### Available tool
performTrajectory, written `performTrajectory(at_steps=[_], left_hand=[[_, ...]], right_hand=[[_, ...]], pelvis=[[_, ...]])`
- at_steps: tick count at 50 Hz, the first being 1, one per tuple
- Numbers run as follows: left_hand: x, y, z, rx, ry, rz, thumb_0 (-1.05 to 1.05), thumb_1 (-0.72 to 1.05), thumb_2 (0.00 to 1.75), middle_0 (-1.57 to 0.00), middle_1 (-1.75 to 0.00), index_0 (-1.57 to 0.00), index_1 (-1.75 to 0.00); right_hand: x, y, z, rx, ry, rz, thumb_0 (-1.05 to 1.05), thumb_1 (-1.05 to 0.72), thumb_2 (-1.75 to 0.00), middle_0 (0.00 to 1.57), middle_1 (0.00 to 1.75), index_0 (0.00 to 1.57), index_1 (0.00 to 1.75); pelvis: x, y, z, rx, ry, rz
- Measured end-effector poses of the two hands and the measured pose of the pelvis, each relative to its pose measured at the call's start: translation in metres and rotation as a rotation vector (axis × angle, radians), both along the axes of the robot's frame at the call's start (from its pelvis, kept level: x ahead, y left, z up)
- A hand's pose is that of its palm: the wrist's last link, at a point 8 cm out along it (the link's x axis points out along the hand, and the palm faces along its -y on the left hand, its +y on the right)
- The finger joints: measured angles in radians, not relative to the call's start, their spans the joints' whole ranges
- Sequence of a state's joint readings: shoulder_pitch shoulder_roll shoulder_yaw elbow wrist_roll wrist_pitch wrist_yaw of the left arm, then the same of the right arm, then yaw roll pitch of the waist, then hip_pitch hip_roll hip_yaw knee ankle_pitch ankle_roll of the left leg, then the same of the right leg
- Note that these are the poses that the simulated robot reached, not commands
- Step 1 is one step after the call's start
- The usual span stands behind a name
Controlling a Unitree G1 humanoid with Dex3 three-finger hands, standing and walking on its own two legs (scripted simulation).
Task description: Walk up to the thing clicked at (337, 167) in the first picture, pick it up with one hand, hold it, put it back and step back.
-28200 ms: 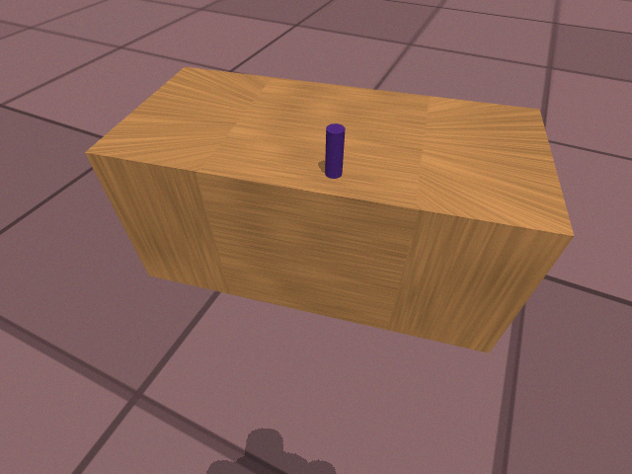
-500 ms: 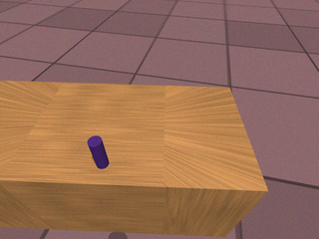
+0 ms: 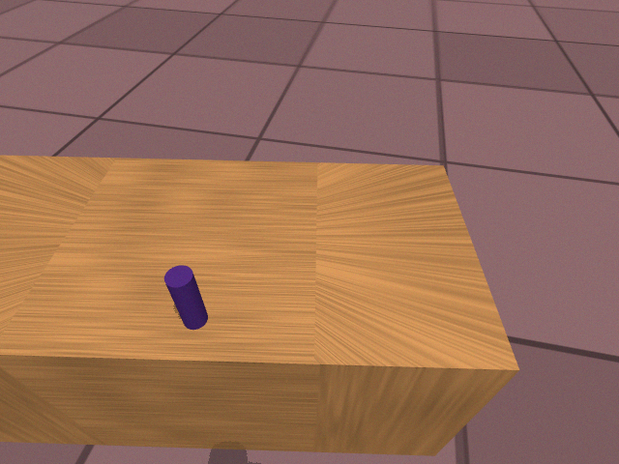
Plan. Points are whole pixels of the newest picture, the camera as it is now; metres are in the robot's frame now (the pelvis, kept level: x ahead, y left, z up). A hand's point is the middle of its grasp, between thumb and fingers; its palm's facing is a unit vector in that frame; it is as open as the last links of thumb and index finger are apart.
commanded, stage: stand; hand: left
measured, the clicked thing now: (187, 299) +0.44 +0.24 -0.11
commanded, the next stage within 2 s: step back in 1.48 s
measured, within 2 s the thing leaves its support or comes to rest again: neither
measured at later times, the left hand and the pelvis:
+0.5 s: hand out of the picture +0.07 +0.25 -0.16, palm faces -0.03 -0.94 -0.33, open 7.4 cm; pelvis +0.01 +0.00 +0.00, yaw +0 degrees
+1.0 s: hand out of the picture +0.08 +0.24 -0.16, palm faces -0.03 -0.94 -0.33, open 7.4 cm; pelvis +0.02 -0.01 +0.00, yaw +0 degrees
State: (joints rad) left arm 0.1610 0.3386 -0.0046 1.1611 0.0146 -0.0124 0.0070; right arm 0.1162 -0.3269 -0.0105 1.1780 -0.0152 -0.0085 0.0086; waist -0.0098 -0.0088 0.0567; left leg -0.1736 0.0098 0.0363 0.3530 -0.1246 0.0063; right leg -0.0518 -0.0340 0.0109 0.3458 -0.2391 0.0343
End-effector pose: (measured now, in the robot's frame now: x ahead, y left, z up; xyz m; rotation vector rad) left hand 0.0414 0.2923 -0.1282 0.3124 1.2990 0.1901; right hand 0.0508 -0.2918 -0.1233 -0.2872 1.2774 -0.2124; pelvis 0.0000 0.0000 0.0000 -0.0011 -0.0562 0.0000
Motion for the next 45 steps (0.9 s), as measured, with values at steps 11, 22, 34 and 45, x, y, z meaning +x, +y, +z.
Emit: performTrajectory(at_steps=[11,22,34,45], left_hand=[[0.016,-0.001,0.002,-0.003,-0.023,-0.003,0.0,0.9,0.9,-0.2,-0.3,-0.2,-0.3],[0.027,-0.001,0.003,-0.003,-0.034,-0.004,0.0,0.9,0.9,-0.2,-0.3,-0.2,-0.3],[0.03,-0.001,0.004,-0.001,-0.039,-0.006,0.0,0.9,0.9,-0.2,-0.3,-0.2,-0.3],[0.03,-0.002,0.004,0.0,-0.029,-0.006,0.0,0.9,0.9,-0.2,-0.3,-0.2,-0.3]], right_hand=[[0.013,-0.002,0.002,-0.005,-0.018,0.007,0.0,-0.9,-0.89,0.2,0.3,0.2,0.3],[0.021,-0.005,0.004,-0.014,-0.022,0.008,0.0,-0.9,-0.89,0.2,0.3,0.2,0.3],[0.024,-0.006,0.005,-0.012,-0.023,0.011,0.0,-0.9,-0.89,0.2,0.3,0.2,0.3],[0.025,-0.008,0.004,-0.011,-0.011,0.012,0.0,-0.9,-0.89,0.2,0.3,0.2,0.3]], pelvis=[[0.006,0.0,0.001,0.001,0.005,0.0],[0.012,-0.001,0.001,0.002,0.009,0.0],[0.014,-0.003,0.001,0.002,0.012,0.003],[0.017,-0.004,0.002,0.003,0.02,0.004]])
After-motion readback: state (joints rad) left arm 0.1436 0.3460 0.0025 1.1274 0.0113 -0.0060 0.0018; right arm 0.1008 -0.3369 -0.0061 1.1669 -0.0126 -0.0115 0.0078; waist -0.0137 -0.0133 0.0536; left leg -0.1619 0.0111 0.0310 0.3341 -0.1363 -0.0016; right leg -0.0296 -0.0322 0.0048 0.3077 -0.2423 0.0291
